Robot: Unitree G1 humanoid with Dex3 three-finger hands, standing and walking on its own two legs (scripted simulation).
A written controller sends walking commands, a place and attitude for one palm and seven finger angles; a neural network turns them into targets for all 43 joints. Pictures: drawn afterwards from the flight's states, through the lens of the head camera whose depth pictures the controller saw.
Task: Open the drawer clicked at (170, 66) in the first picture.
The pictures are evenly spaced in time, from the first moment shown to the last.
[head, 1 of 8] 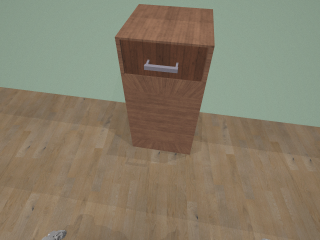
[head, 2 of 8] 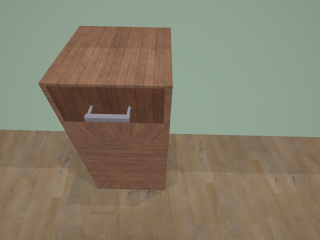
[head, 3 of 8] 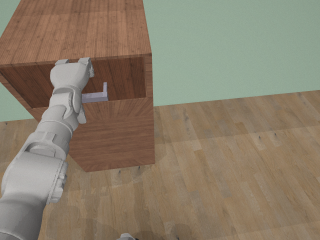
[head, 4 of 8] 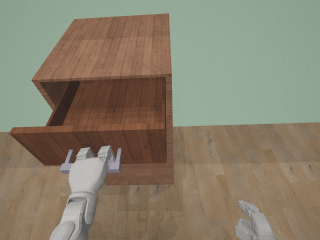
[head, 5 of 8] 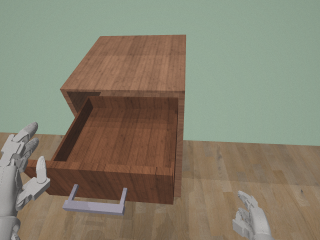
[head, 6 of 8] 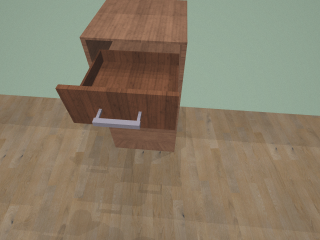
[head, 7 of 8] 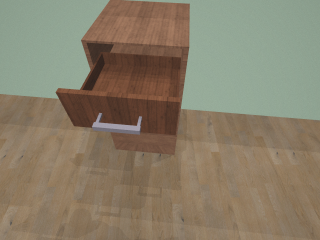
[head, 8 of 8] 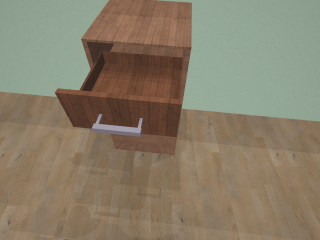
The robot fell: no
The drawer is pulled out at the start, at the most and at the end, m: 0.00 0.30 0.30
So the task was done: yes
